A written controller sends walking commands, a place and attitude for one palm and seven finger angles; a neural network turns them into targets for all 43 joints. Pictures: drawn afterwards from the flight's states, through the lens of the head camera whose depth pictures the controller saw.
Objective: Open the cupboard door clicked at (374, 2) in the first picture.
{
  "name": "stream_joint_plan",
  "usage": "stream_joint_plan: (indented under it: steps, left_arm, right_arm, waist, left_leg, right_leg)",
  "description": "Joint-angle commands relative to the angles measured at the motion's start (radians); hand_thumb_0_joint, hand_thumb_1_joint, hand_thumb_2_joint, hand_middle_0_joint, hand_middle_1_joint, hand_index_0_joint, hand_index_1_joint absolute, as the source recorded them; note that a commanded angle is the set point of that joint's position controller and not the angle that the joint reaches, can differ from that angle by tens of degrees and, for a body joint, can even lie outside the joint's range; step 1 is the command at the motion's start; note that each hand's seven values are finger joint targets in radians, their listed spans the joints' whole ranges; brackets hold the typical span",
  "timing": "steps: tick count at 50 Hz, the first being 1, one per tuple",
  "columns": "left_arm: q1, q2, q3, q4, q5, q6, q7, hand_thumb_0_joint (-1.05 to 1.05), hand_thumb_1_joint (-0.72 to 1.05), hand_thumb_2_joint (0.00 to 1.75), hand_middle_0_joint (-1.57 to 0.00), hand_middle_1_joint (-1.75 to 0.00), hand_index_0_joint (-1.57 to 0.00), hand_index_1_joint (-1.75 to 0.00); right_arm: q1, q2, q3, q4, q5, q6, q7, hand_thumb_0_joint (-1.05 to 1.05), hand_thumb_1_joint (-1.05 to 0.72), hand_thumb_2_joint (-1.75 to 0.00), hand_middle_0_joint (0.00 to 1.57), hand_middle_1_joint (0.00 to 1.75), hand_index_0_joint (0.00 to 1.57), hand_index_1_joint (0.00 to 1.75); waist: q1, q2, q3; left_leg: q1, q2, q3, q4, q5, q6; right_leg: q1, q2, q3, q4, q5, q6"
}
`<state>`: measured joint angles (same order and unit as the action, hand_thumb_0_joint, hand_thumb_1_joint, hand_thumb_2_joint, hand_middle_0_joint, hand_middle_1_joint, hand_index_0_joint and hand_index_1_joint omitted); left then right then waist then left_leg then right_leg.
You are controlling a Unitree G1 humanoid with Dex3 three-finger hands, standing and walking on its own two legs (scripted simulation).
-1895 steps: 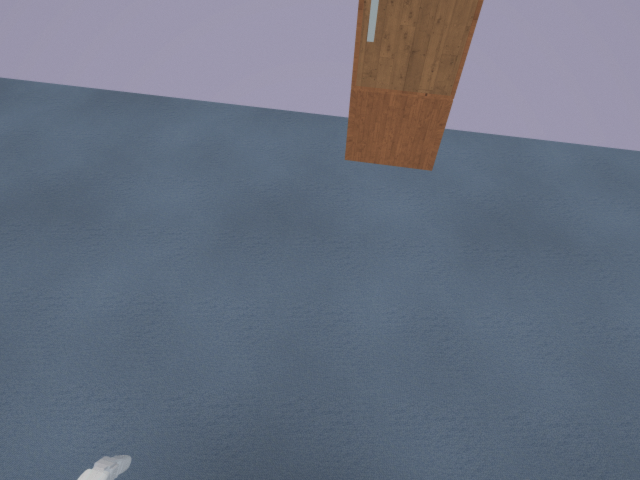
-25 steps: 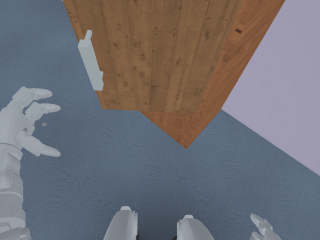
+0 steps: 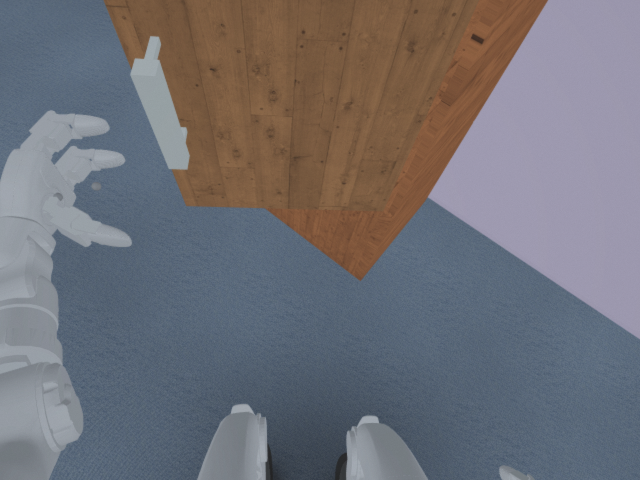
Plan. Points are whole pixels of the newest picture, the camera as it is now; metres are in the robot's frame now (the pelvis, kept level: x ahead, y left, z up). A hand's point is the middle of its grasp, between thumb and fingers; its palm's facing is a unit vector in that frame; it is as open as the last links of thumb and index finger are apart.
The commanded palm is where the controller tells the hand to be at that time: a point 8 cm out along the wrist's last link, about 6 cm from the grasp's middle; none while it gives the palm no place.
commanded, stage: move the hooked fingers beside the handle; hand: left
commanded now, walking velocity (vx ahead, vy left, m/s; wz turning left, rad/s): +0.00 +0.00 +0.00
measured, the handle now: (167, 108) +0.58 +0.20 +0.05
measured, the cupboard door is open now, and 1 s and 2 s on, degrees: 40 40 40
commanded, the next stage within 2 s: slide the fingers in behind the handle in 1.34 s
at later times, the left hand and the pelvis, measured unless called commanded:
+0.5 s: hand (122, 134) +0.52 +0.25 +0.06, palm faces +0.01 -1.00 -0.02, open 14.0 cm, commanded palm +0.51 +0.28 +0.05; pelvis +0.00 +0.00 -0.02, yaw -1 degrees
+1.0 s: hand (112, 129) +0.52 +0.26 +0.06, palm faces +0.00 -1.00 -0.02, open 14.0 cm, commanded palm +0.51 +0.28 +0.05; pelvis +0.00 +0.00 -0.01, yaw -2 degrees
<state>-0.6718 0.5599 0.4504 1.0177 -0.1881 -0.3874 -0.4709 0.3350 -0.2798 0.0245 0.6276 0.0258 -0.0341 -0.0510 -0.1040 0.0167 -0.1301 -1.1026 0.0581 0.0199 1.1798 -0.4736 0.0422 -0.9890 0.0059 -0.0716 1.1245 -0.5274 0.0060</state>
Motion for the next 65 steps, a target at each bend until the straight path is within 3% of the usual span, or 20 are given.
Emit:
stream_joint_plan:
  steps: [1, 8, 13, 20, 22, 25, 27, 31, 35, 37, 41, 45, 47, 51, 53, 54, 57, 60, 61, 65]
  left_arm:
    - [-0.415, 0.335, 0.089, -0.2, -0.007, -0.085, 0.016, 0.0, -0.5, 0.3, -0.3, -1.2, -0.3, -1.2]
    - [-0.524, 0.362, 0.07, -0.103, 0.028, -0.076, 0.028, 0.0, -0.5, 0.3, -0.3, -1.2, -0.3, -1.2]
    - [-0.544, 0.372, 0.067, -0.091, 0.04, -0.062, 0.024, 0.0, -0.5, 0.3, -0.3, -1.2, -0.3, -1.2]
    - [-0.696, 0.41, 0.056, -0.022, 0.064, -0.039, 0.042, 0.0, -0.5, 0.3, -0.3, -1.2, -0.3, -1.2]
    - [-0.717, 0.479, 0.092, -0.04, 0.081, -0.046, 0.052, 0.0, -0.5, 0.3, -0.3, -1.2, -0.3, -1.2]
    - [-0.73, 0.505, 0.107, -0.036, 0.086, -0.051, 0.057, 0.0, -0.5, 0.3, -0.3, -1.2, -0.3, -1.2]
    - [-0.754, 0.502, 0.089, -0.007, 0.1, -0.036, 0.056, 0.0, -0.5, 0.3, -0.3, -1.2, -0.3, -1.2]
    - [-0.63, 0.537, 0.126, 0.008, 0.104, 0.0, 0.039, 0.0, -0.5, 0.3, -0.3, -1.2, -0.3, -1.2]
    - [-0.638, 0.474, 0.088, -0.008, 0.088, 0.008, 0.029, 0.0, -0.5, 0.3, -0.3, -1.2, -0.3, -1.2]
    - [-0.673, 0.521, 0.126, -0.06, 0.076, -0.01, 0.03, 0.0, -0.5, 0.3, -0.3, -1.2, -0.3, -1.2]
    - [-0.734, 0.535, 0.141, -0.106, 0.066, -0.054, 0.035, 0.0, -0.5, 0.3, -0.3, -1.2, -0.3, -1.2]
    - [-0.685, 0.45, 0.071, -0.03, 0.079, -0.032, 0.029, 0.0, -0.5, 0.3, -0.3, -1.2, -0.3, -1.2]
    - [-0.637, 0.446, 0.061, 0.017, 0.086, -0.006, 0.025, 0.0, -0.5, 0.3, -0.3, -1.2, -0.3, -1.2]
    - [-0.657, 0.429, 0.04, 0.037, 0.085, 0.008, 0.026, 0.0, -0.5, 0.3, -0.3, -1.2, -0.3, -1.2]
    - [-0.695, 0.472, 0.069, 0.018, 0.084, -0.01, 0.037, 0.0, -0.5, 0.3, -0.3, -1.2, -0.3, -1.2]
    - [-0.728, 0.457, 0.056, 0.004, 0.081, -0.021, 0.043, 0.0, -0.5, 0.3, -0.3, -1.2, -0.3, -1.2]
    - [-0.791, 0.53, 0.107, -0.062, 0.085, -0.066, 0.057, 0.0, -0.5, 0.3, -0.3, -1.2, -0.3, -1.2]
    - [-0.772, 0.466, 0.072, -0.102, 0.087, -0.078, 0.054, 0.0, -0.5, 0.3, -0.3, -1.2, -0.3, -1.2]
    - [-0.729, 0.461, 0.075, -0.07, 0.093, -0.064, 0.052, 0.0, -0.5, 0.3, -0.3, -1.2, -0.3, -1.2]
    - [-0.7, 0.364, 0.013, -0.001, 0.088, 0.007, 0.047, 0.0, -0.5, 0.3, -0.3, -1.2, -0.3, -1.2]
  right_arm:
    - [0.137, -0.197, -0.071, -0.062, -0.008, -0.004, -0.012, 0.0, -0.9, -0.9, 0.2, 0.3, 0.2, 0.3]
    - [0.152, -0.197, -0.058, -0.047, -0.01, 0.028, -0.009, 0.0, -0.9, -0.9, 0.2, 0.3, 0.2, 0.3]
    - [0.174, -0.201, -0.057, -0.048, -0.019, 0.046, -0.003, 0.0, -0.9, -0.9, 0.2, 0.3, 0.2, 0.3]
    - [0.201, -0.206, -0.043, -0.041, -0.02, 0.062, -0.006, 0.0, -0.9, -0.9, 0.2, 0.3, 0.2, 0.3]
    - [0.21, -0.213, -0.041, -0.04, -0.026, 0.066, -0.006, 0.0, -0.9, -0.9, 0.2, 0.3, 0.2, 0.3]
    - [0.223, -0.209, -0.036, -0.041, -0.029, 0.069, -0.001, 0.0, -0.9, -0.9, 0.2, 0.3, 0.2, 0.3]
    - [0.227, -0.21, -0.031, -0.036, -0.03, 0.077, 0.001, 0.0, -0.9, -0.9, 0.2, 0.3, 0.2, 0.3]
    - [0.24, -0.214, -0.031, -0.061, -0.03, 0.092, 0.006, 0.0, -0.9, -0.9, 0.2, 0.3, 0.2, 0.3]
    - [0.241, -0.204, -0.034, -0.064, -0.026, 0.098, 0.011, 0.0, -0.9, -0.9, 0.2, 0.3, 0.2, 0.3]
    - [0.24, -0.211, -0.039, -0.059, -0.027, 0.098, 0.009, 0.0, -0.9, -0.9, 0.2, 0.3, 0.2, 0.3]
    - [0.241, -0.209, -0.042, -0.033, -0.028, 0.088, 0.008, 0.0, -0.9, -0.9, 0.2, 0.3, 0.2, 0.3]
    - [0.236, -0.203, -0.038, -0.03, -0.025, 0.087, 0.011, 0.0, -0.9, -0.9, 0.2, 0.3, 0.2, 0.3]
    - [0.233, -0.207, -0.036, -0.037, -0.023, 0.094, 0.011, 0.0, -0.9, -0.9, 0.2, 0.3, 0.2, 0.3]
    - [0.224, -0.21, -0.03, -0.052, -0.024, 0.095, 0.007, 0.0, -0.9, -0.9, 0.2, 0.3, 0.2, 0.3]
    - [0.221, -0.216, -0.029, -0.056, -0.026, 0.092, 0.003, 0.0, -0.9, -0.9, 0.2, 0.3, 0.2, 0.3]
    - [0.217, -0.214, -0.029, -0.056, -0.027, 0.088, 0.004, 0.0, -0.9, -0.9, 0.2, 0.3, 0.2, 0.3]
    - [0.221, -0.22, -0.03, -0.046, -0.033, 0.083, 0.002, 0.0, -0.9, -0.9, 0.2, 0.3, 0.2, 0.3]
    - [0.228, -0.213, -0.038, -0.038, -0.037, 0.082, 0.012, 0.0, -0.9, -0.9, 0.2, 0.3, 0.2, 0.3]
    - [0.228, -0.214, -0.039, -0.035, -0.036, 0.089, 0.014, 0.0, -0.9, -0.9, 0.2, 0.3, 0.2, 0.3]
    - [0.238, -0.21, -0.038, -0.04, -0.032, 0.102, 0.016, 0.0, -0.9, -0.9, 0.2, 0.3, 0.2, 0.3]
  waist:
    - [-0.002, 0.157, -0.476]
    - [-0.046, 0.157, -0.453]
    - [-0.047, 0.192, -0.508]
    - [-0.101, 0.176, -0.45]
    - [-0.089, 0.209, -0.508]
    - [-0.09, 0.217, -0.557]
    - [-0.104, 0.238, -0.541]
    - [-0.062, 0.242, -0.581]
    - [-0.09, 0.187, -0.519]
    - [-0.083, 0.2, -0.545]
    - [-0.094, 0.227, -0.575]
    - [-0.099, 0.254, -0.508]
    - [-0.089, 0.253, -0.478]
    - [-0.104, 0.218, -0.439]
    - [-0.108, 0.193, -0.443]
    - [-0.117, 0.202, -0.448]
    - [-0.108, 0.255, -0.533]
    - [-0.099, 0.337, -0.609]
    - [-0.087, 0.331, -0.602]
    - [-0.109, 0.277, -0.523]
  left_leg:
    - [0.538, -0.005, -0.11, -0.125, 0.371, -0.02]
    - [0.486, -0.003, -0.111, -0.096, 0.359, -0.013]
    - [0.528, 0.004, -0.12, -0.082, 0.417, -0.016]
    - [0.442, 0.005, -0.122, -0.055, 0.364, -0.005]
    - [0.457, 0.007, -0.123, -0.046, 0.386, -0.009]
    - [0.457, 0.007, -0.121, -0.026, 0.424, -0.005]
    - [0.458, 0.011, -0.124, -0.024, 0.427, -0.008]
    - [0.462, 0.008, -0.111, -0.033, 0.486, -0.009]
    - [0.416, 0.009, -0.103, -0.033, 0.434, 0.002]
    - [0.418, 0.008, -0.102, -0.035, 0.423, 0.001]
    - [0.461, 0.01, -0.11, -0.032, 0.421, -0.001]
    - [0.49, 0.011, -0.119, -0.05, 0.407, -0.006]
    - [0.481, 0.01, -0.118, -0.058, 0.399, -0.01]
    - [0.44, 0.01, -0.119, -0.059, 0.355, -0.006]
    - [0.411, 0.011, -0.122, -0.05, 0.332, -0.005]
    - [0.406, 0.009, -0.122, -0.045, 0.323, -0.003]
    - [0.471, 0.014, -0.138, -0.033, 0.366, -0.012]
    - [0.601, 0.02, -0.163, -0.036, 0.48, -0.026]
    - [0.617, 0.024, -0.17, -0.042, 0.49, -0.034]
    - [0.576, 0.022, -0.169, -0.055, 0.457, -0.024]
  right_leg:
    - [-0.008, 0.034, 0.015, -0.116, 0.238, -0.036]
    - [-0.032, 0.038, 0.018, -0.109, 0.242, -0.03]
    - [-0.054, 0.041, 0.015, -0.1, 0.268, -0.03]
    - [-0.097, 0.047, 0.014, -0.089, 0.245, -0.027]
    - [-0.085, 0.047, 0.017, -0.082, 0.253, -0.028]
    - [-0.064, 0.053, 0.021, -0.071, 0.284, -0.03]
    - [-0.086, 0.052, 0.017, -0.072, 0.284, -0.027]
    - [-0.02, 0.052, 0.017, -0.071, 0.346, -0.028]
    - [-0.023, 0.059, 0.021, -0.089, 0.34, -0.021]
    - [-0.003, 0.059, 0.025, -0.093, 0.332, -0.021]
    - [-0.022, 0.063, 0.029, -0.097, 0.313, -0.024]
    - [-0.08, 0.06, 0.014, -0.103, 0.274, -0.03]
    - [-0.091, 0.059, 0.011, -0.109, 0.264, -0.03]
    - [-0.111, 0.059, 0.007, -0.105, 0.241, -0.029]
    - [-0.106, 0.058, 0.007, -0.096, 0.226, -0.028]
    - [-0.112, 0.059, 0.011, -0.094, 0.221, -0.028]
    - [-0.125, 0.059, 0.009, -0.071, 0.23, -0.033]
    - [-0.162, 0.058, -0.002, -0.059, 0.261, -0.04]
    - [-0.173, 0.057, -0.007, -0.064, 0.256, -0.039]
    - [-0.186, 0.057, -0.016, -0.078, 0.251, -0.034]
